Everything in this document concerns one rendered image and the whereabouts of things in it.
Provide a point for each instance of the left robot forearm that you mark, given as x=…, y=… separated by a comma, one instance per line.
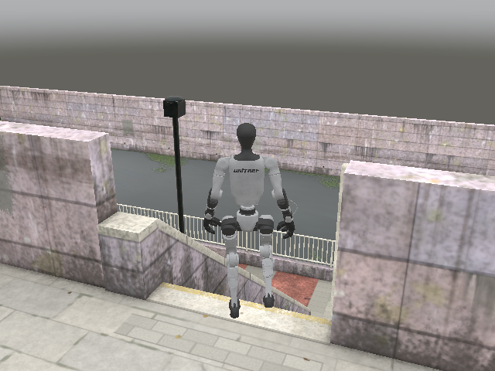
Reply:
x=211, y=207

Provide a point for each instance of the robot right upper arm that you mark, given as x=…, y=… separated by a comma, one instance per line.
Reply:
x=275, y=177

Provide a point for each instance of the robot left upper arm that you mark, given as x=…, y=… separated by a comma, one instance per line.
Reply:
x=218, y=177

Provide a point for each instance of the right robot hand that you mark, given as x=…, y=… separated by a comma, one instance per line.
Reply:
x=288, y=226

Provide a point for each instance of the right robot forearm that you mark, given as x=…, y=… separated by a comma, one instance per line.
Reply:
x=285, y=208

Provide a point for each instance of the left robot hand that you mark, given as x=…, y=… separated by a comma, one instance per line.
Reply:
x=214, y=222

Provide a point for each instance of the right robot foot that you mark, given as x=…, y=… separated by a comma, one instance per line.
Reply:
x=269, y=301

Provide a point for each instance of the robot right shin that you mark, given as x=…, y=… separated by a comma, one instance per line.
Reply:
x=267, y=269

